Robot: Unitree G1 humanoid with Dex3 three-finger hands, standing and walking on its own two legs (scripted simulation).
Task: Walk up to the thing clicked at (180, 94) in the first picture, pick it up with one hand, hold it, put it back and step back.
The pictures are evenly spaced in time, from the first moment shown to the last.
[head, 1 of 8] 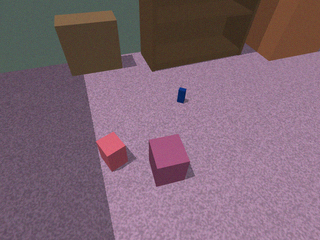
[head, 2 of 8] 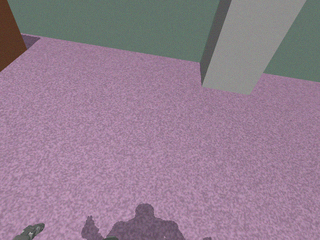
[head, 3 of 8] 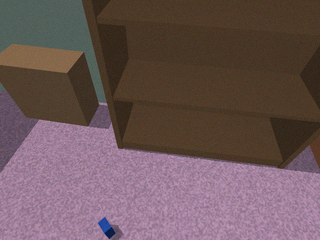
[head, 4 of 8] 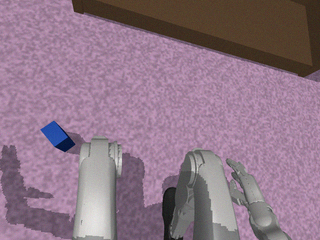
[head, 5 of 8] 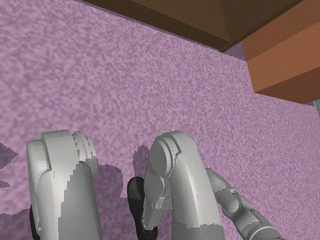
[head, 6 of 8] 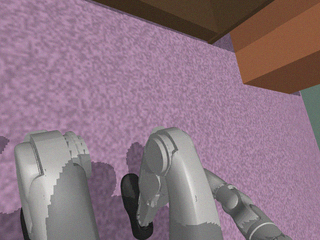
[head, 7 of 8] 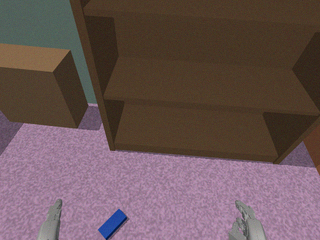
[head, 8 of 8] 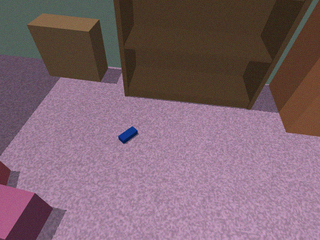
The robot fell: no
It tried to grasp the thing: yes
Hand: left
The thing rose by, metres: 0.70
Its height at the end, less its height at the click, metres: -0.05
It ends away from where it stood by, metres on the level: 0.08
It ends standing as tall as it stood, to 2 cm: no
